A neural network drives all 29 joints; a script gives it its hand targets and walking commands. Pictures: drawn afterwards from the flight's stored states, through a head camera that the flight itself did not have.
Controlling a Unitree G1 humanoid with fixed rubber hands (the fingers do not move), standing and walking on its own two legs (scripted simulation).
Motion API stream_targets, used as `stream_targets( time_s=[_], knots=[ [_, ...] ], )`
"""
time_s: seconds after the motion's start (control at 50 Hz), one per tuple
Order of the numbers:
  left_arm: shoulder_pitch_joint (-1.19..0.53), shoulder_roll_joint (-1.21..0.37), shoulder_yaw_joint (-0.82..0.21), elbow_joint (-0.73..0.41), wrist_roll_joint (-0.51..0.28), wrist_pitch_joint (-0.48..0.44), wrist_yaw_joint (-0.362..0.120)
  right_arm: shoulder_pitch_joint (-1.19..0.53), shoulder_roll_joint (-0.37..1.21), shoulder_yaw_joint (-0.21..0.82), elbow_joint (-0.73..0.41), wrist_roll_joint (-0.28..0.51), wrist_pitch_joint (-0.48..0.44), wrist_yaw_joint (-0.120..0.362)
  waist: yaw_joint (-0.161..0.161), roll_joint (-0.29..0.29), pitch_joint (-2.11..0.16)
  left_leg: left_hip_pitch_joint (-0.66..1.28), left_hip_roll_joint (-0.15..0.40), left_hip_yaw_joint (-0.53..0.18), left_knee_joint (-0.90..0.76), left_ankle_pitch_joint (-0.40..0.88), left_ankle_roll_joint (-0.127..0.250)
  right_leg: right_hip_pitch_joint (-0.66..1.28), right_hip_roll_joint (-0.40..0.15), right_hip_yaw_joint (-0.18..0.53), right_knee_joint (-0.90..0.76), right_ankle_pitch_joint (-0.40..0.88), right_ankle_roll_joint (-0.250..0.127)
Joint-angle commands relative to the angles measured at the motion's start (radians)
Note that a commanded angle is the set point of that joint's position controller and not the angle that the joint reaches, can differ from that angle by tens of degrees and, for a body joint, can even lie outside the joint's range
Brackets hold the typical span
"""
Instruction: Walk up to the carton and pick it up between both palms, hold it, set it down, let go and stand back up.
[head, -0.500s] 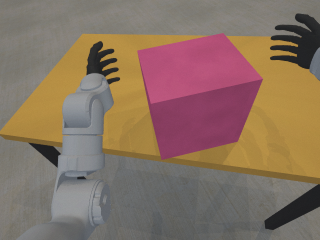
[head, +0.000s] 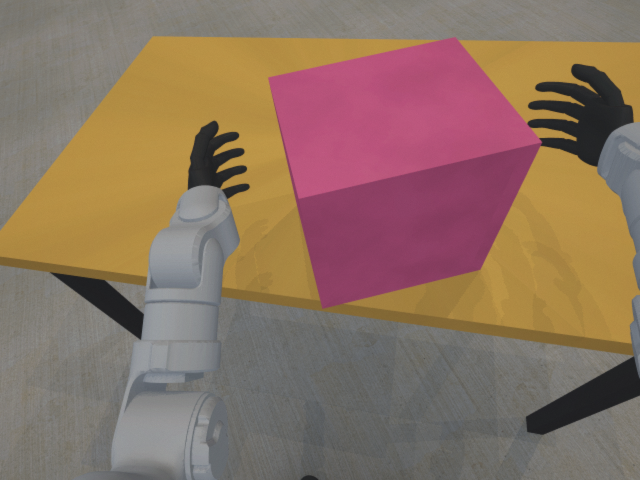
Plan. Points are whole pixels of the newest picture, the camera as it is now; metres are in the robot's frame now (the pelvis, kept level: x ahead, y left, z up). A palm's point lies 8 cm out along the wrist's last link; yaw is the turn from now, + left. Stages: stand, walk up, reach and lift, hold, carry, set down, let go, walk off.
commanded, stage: reach and lift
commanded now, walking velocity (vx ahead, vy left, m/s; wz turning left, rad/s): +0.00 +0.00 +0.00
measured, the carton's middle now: (384, 182) +0.47 +0.03 +0.08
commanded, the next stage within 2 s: none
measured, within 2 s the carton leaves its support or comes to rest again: neither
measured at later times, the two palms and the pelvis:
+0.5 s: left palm (232, 193) +0.39 +0.20 +0.13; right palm (579, 142) +0.51 -0.19 +0.13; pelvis +0.00 -0.01 +0.00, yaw -1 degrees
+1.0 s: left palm (248, 193) +0.39 +0.18 +0.12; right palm (537, 151) +0.51 -0.15 +0.12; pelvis +0.00 +0.00 +0.00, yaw -1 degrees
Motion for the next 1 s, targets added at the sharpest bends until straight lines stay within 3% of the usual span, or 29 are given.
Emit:
stream_targets(
  time_s=[0.0,0.12,0.34,0.52,0.68,0.82,0.98],
  knots=[
    [-0.378,0.089,0.001,-0.176,0.006,-0.08,0.004,-0.485,-0.186,-0.079,-0.201,-0.03,-0.073,-0.001,-0.005,-0.185,-0.666,-0.019,-0.07,0.04,-0.013,0.182,0.01,0.504,0.01,0.091,0.077,0.266,0.045],
    [-0.361,0.066,0.007,-0.092,0.022,-0.141,0.001,-0.465,-0.147,-0.082,-0.168,-0.062,-0.106,-0.001,0.012,-0.207,-0.688,-0.068,-0.069,0.048,-0.009,0.149,0.017,0.492,0.001,0.103,0.09,0.229,0.049],
    [-0.356,0.048,0.038,-0.048,0.052,-0.179,-0.01,-0.473,-0.099,-0.046,-0.128,-0.064,-0.132,-0.025,0.013,-0.233,-0.672,-0.083,-0.068,0.053,-0.012,0.169,0.017,0.538,-0.004,0.112,0.102,0.335,0.065],
    [-0.37,0.007,0.044,-0.021,0.09,-0.209,-0.029,-0.47,-0.028,-0.046,-0.088,-0.075,-0.149,-0.039,0.004,-0.196,-0.629,-0.061,-0.067,0.05,-0.028,0.176,0.015,0.538,-0.016,0.113,0.082,0.36,0.07],
    [-0.364,-0.043,0.053,-0.026,0.133,-0.233,-0.036,-0.47,0.028,-0.102,-0.09,-0.14,-0.168,-0.057,-0.011,-0.185,-0.623,-0.022,-0.065,0.053,-0.04,0.182,0.023,0.513,-0.009,0.093,0.065,0.334,0.065],
    [-0.368,-0.083,0.032,-0.057,0.149,-0.247,-0.016,-0.486,0.042,-0.126,-0.123,-0.162,-0.191,-0.077,-0.017,-0.171,-0.69,0.037,-0.059,0.051,-0.019,0.244,0.019,0.485,0.008,0.077,0.065,0.355,0.055],
    [-0.387,-0.116,-0.011,-0.061,0.134,-0.215,0.014,-0.489,0.027,-0.119,-0.1,-0.142,-0.18,-0.093,-0.03,-0.148,-0.688,0.11,-0.046,0.041,0.004,0.27,0.013,0.391,0.027,0.068,0.046,0.281,0.033]
  ],
)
